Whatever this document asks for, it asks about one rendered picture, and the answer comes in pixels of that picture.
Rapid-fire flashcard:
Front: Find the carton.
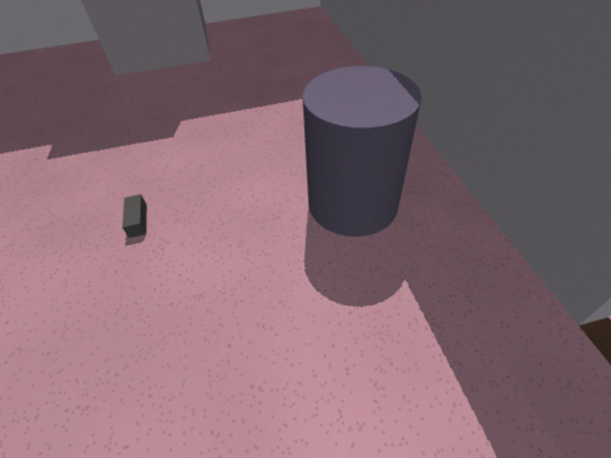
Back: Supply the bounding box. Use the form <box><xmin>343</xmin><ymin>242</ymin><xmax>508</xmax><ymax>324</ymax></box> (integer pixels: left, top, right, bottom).
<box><xmin>122</xmin><ymin>194</ymin><xmax>147</xmax><ymax>238</ymax></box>

